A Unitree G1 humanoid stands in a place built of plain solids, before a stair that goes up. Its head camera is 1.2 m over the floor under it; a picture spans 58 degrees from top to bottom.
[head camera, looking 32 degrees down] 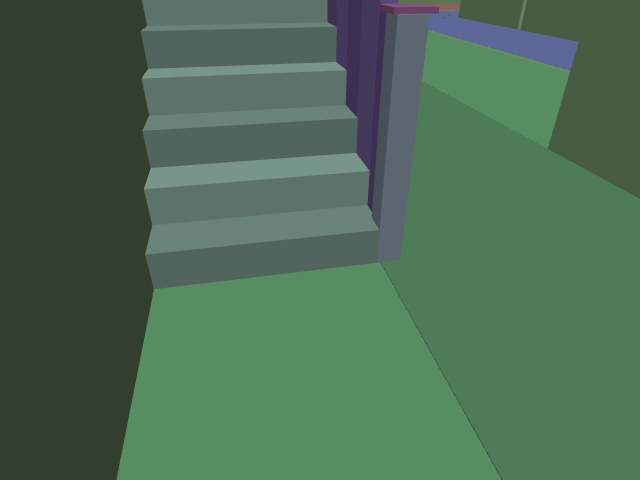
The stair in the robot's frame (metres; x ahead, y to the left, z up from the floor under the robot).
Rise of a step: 0.19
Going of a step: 0.25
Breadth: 1.05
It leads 11 degrees to the left of straight ahead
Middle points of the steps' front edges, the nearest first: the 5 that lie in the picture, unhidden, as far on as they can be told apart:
1.61 0.22 0.19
1.85 0.27 0.37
2.10 0.32 0.56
2.35 0.37 0.74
2.59 0.42 0.93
